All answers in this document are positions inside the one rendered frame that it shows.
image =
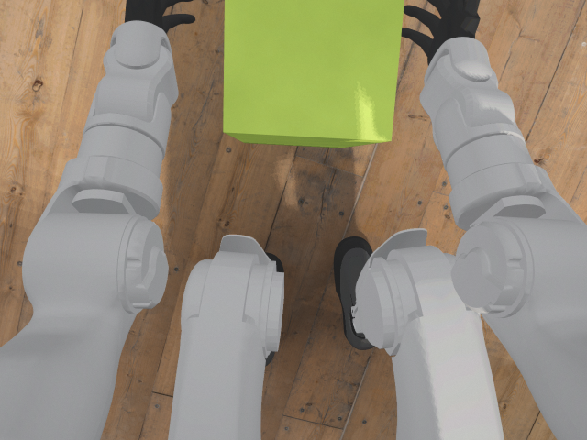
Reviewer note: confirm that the robot right hand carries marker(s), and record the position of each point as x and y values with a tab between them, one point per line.
459	18

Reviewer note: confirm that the left robot shin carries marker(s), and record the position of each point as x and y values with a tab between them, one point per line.
195	285

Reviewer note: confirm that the right robot shin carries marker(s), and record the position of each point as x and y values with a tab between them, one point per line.
409	238

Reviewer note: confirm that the robot right forearm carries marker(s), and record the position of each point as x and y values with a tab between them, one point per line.
483	151

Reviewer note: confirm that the robot shin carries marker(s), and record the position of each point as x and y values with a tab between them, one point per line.
195	285
409	238

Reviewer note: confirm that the carton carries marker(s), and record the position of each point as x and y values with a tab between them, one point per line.
312	73

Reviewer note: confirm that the left robot upper arm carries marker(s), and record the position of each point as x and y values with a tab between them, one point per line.
87	275

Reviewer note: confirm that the robot left forearm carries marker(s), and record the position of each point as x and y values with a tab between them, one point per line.
118	166

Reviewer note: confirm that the right robot upper arm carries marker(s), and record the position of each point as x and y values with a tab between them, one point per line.
527	277

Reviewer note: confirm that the robot left hand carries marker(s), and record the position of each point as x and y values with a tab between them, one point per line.
152	11

